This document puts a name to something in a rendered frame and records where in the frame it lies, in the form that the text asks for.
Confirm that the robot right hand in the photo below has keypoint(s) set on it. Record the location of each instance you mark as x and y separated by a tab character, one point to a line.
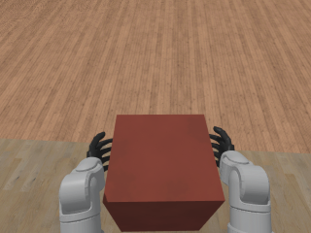
224	145

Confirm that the robot left forearm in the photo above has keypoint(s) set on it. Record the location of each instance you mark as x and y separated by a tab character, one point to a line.
79	198

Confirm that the robot right forearm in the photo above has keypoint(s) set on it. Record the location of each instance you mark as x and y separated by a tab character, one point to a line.
248	194

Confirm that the carton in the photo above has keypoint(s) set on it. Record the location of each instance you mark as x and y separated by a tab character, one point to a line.
162	174

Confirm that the robot left hand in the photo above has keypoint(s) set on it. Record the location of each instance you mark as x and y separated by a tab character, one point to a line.
94	149

